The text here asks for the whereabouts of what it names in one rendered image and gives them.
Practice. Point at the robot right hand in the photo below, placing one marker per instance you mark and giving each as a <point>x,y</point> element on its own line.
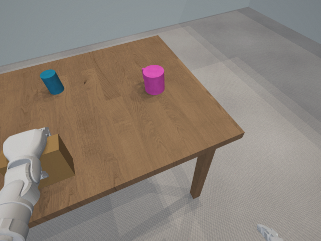
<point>268,233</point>

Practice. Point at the robot left hand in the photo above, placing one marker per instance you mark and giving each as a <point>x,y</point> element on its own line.
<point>28,143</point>

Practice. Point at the table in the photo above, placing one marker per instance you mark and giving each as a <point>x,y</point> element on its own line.
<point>116,133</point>

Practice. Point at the left robot forearm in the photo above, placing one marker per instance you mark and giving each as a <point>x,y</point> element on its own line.
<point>18,197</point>

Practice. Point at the sponge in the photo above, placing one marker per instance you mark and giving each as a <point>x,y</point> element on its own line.
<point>55,160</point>

